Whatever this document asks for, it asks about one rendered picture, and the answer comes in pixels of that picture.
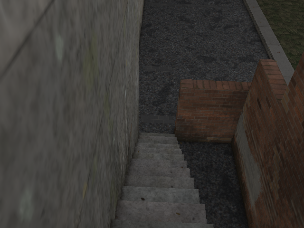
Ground stairs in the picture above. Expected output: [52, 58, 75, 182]
[109, 132, 214, 228]

